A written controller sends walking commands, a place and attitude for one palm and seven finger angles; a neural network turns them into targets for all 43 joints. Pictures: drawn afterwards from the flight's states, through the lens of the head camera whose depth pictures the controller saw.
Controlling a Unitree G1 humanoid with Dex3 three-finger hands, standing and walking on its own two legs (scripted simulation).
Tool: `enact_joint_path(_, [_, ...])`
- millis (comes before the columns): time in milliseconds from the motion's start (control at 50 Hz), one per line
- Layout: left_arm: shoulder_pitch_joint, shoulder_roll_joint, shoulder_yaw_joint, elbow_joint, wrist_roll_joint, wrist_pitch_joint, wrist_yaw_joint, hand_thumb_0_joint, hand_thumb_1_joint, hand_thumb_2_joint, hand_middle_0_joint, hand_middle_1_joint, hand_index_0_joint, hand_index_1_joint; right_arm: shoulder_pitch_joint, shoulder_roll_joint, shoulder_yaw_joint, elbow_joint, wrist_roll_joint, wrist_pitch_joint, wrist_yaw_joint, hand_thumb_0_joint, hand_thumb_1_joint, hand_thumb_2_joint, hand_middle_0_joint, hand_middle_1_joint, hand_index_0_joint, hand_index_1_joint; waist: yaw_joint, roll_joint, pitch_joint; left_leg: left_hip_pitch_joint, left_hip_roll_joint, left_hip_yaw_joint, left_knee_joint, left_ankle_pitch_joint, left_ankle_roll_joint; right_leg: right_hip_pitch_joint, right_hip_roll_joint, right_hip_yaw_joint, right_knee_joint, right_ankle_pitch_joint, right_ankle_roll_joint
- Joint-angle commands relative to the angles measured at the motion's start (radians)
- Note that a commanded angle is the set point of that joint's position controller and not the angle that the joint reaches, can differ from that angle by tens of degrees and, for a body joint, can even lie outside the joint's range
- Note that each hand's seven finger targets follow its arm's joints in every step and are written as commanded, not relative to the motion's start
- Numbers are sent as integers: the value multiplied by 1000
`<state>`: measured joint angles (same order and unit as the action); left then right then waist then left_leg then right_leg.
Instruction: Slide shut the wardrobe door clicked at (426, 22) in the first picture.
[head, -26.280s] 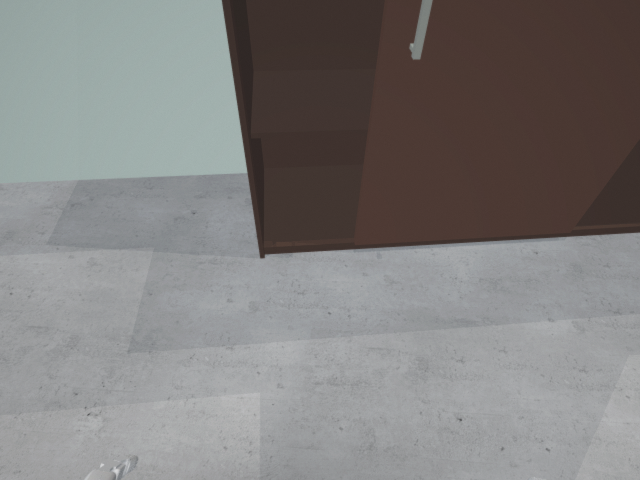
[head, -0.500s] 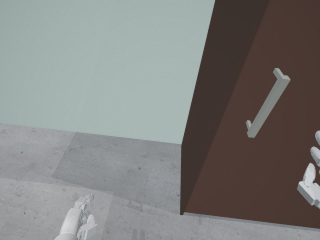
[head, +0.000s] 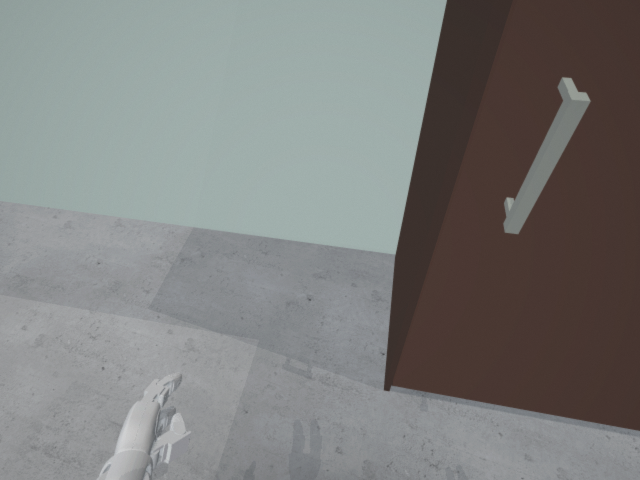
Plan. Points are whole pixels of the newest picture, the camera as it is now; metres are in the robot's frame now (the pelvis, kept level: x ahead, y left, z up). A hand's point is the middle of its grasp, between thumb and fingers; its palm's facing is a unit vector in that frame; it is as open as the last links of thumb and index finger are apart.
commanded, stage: step back with the hand held close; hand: right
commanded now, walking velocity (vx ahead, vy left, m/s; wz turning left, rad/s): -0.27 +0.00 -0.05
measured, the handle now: (536, 163) +0.47 -0.26 +0.16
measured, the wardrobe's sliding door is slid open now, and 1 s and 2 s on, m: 0.00 0.00 0.00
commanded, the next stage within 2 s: stop stepping back and stand still in 0.68 s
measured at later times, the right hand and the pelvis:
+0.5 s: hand out of the picture +0.09 -0.35 +0.18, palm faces +0.52 +0.78 -0.35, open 7.4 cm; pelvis -0.10 -0.06 +0.00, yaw -6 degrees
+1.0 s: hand out of the picture -0.10 -0.44 +0.20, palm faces +0.33 +0.82 -0.47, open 7.4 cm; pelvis -0.28 -0.20 -0.01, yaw +4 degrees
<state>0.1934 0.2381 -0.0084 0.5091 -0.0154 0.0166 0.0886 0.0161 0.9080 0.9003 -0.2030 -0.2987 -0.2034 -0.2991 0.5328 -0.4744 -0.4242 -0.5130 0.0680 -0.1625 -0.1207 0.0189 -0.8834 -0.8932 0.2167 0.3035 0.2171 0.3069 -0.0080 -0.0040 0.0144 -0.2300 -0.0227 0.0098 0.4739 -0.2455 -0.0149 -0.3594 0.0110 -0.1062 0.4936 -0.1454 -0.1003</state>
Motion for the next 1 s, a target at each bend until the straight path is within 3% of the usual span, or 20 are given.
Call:
enact_joint_path(0, [-100, 145, 55, -156, 5, -76, 8, 0, 900, 900, -200, -300, -200, -300, -22, -114, -125, -150, -17, -68, -23, 0, -900, -900, 200, 300, 200, 300, -23, -178, -88, 207, -10, -24, 115, -35, 19, -247, -215, 330, -335, -515, -3])
enact_joint_path(240, [-50, 110, 53, -60, 13, -141, 0, 0, 900, 900, -200, -300, -200, -300, -159, -127, -67, -250, -28, -115, -48, 0, -900, -900, 200, 300, 200, 300, 20, 64, -127, -345, 210, -222, -194, -138, 141, 283, -47, 187, 168, -173, 85])
enact_joint_path(340, [-99, 129, 51, -69, 31, -171, 12, 0, 900, 900, -200, -300, -200, -300, -228, -155, -138, -210, -52, -129, -45, 0, -900, -900, 200, 300, 200, 300, -23, -308, -114, 126, -98, -22, 471, -214, 18, -234, -316, 530, -494, -632, 35])
enact_joint_path(420, [-91, 108, 80, -71, 37, -154, -32, 0, 900, 900, -200, -300, -200, -300, -129, -126, -121, -178, -16, -125, -19, 0, -900, -900, 200, 300, 200, 300, -57, -188, -175, 142, -135, 76, 464, -290, 53, -138, -216, 280, -503, -400, 331])
enact_joint_path(440, [-98, 97, 84, -75, 28, -155, -43, 0, 900, 900, -200, -300, -200, -300, -94, -99, -93, -194, -8, -120, -17, 0, -900, -900, 200, 300, 200, 300, -60, -223, -187, 144, -140, 122, 344, -311, 62, -77, -158, 178, -469, -311, 306])
enact_joint_path(480, [-64, 70, 64, -63, -9, -167, -58, 0, 900, 900, -200, -300, -200, -300, -11, -90, -74, -200, -3, -125, -17, 0, -900, -900, 200, 300, 200, 300, -52, -186, -196, 8, -70, 122, 43, -311, 96, 86, -87, 45, -207, -223, 216])
enact_joint_path(540, [-100, 80, 60, -29, -11, -164, -54, 0, 900, 900, -200, -300, -200, -300, -25, -163, -112, -254, -8, -145, -20, 0, -900, -900, 200, 300, 200, 300, -44, 308, -42, -376, 396, -353, -334, -37, 272, 62, 0, 175, 695, -338, 180])
enact_joint_path(580, [-81, 46, 13, -36, 34, -167, -74, 0, 900, 900, -200, -300, -200, -300, -203, -200, -158, -287, -3, -161, -33, 0, -900, -900, 200, 300, 200, 300, -12, 182, -76, -140, 431, -263, -127, 473, 266, -142, -106, 241, 638, -365, 166])
enact_joint_path(620, [-83, 105, 52, 3, 2, -164, -26, 0, 900, 900, -200, -300, -200, -300, -407, -163, -80, -233, -36, -134, -20, 0, -900, -900, 200, 300, 200, 300, 44, 178, -76, -107, 229, -131, 114, 607, 98, 74, -59, 178, 144, -137, 143])
enact_joint_path(640, [-99, 114, 45, 3, -3, -167, 0, 0, 900, 900, -200, -300, -200, -300, -410, -149, -60, -225, -35, -112, -18, 0, -900, -900, 200, 300, 200, 300, 36, 0, -71, -122, 136, -47, 265, 456, 39, 170, -57, 151, -71, 167, 144])
enact_joint_path(660, [-126, 137, 46, -23, 5, -186, -2, 0, 900, 900, -200, -300, -200, -300, -420, -154, -57, -268, -34, -112, -16, 0, -900, -900, 200, 300, 200, 300, 2, -386, -108, -242, 3, 7, 511, -107, -9, 242, -283, 370, -150, 639, 80])
enact_joint_path(700, [-88, 90, 44, 0, 22, -218, -27, 0, 900, 900, -200, -300, -200, -300, -413, -146, -54, -239, -46, -148, -23, 0, -900, -900, 200, 300, 200, 300, -2, -402, -124, -204, -49, -105, 724, -438, 22, 150, -357, 407, -191, 468, 31])
enact_joint_path(740, [-74, 119, 69, -16, 33, -220, -42, 0, 900, 900, -200, -300, -200, -300, -315, -161, -84, -334, -23, -137, -13, 0, -900, -900, 200, 300, 200, 300, 5, -226, -176, -151, -72, -116, 820, -349, 18, 28, -348, 534, -322, -80, 104])
enact_joint_path(780, [-96, 113, 76, -53, 29, -203, -63, 0, 900, 900, -200, -300, -200, -300, -176, -131, -91, -404, -24, -116, -6, 0, -900, -900, 200, 300, 200, 300, -12, -147, -173, -166, -100, -49, 831, -231, 11, 41, -269, 427, -413, -398, 231])
enact_joint_path(860, [-111, 68, 105, -82, 34, -158, -93, 0, 900, 900, -200, -300, -200, -300, 31, -133, -141, -453, 10, -53, -5, 0, -900, -900, 200, 300, 200, 300, -64, -430, -205, 69, -221, 245, 562, -309, 14, 27, -31, 75, -568, -412, 536])
enact_joint_path(900, [-41, 41, 124, -54, 17, -152, -89, 0, 900, 900, -200, -300, -200, -300, 150, -170, -187, -354, 7, -45, -24, 0, -900, -900, 200, 300, 200, 300, -118, -260, -172, 208, -111, 264, 84, -432, 155, -77, 156, -157, -26, -227, 619])
enact_joint_path(920, [45, 38, 121, -16, -27, -145, -92, 0, 900, 900, -200, -300, -200, -300, 194, -151, -139, -303, -3, -59, -31, 0, -900, -900, 200, 300, 200, 300, -104, 391, -167, -143, 232, -23, -74, -286, 284, 62, 113, 62, 933, -403, 306])
enact_joint_path(940, [-20, 58, 114, -3, -36, -126, -81, 0, 900, 900, -200, -300, -200, -300, 58, -109, -110, -324, -12, -54, -19, 0, -900, -900, 200, 300, 200, 300, -4, 508, -122, -383, 339, -143, -5, -3, 300, -100, -15, 461, 1399, -596, -167])
enact_joint_path(960, [-41, 10, 92, 26, -27, -133, -84, 0, 900, 900, -200, -300, -200, -300, -157, -178, -147, -359, 34, -39, 36, 0, -900, -900, 200, 300, 200, 300, 71, 272, -139, -425, 382, -56, 3, -16, 271, -194, -30, 512, 1478, -529, -510])
enact_joint_path(980, [-71, 17, 46, -58, 10, -139, -87, 0, 900, 900, -200, -300, -200, -300, -376, -418, -284, -504, 65, -75, 50, 0, -900, -900, 200, 300, 200, 300, 98, 170, -85, -409, 524, -295, -8, -263, 224, -223, -172, 520, 1247, -524, -304])
